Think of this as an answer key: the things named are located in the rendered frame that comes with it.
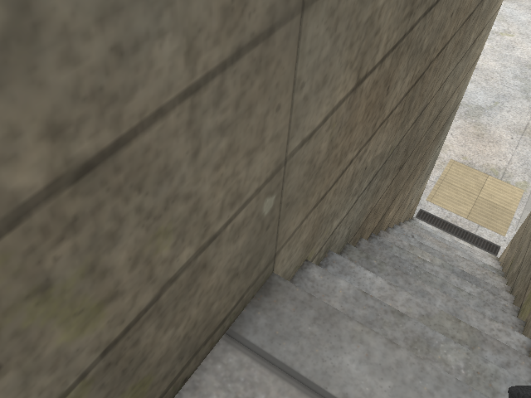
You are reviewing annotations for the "stairs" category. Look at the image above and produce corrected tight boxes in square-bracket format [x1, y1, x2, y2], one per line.
[290, 217, 531, 398]

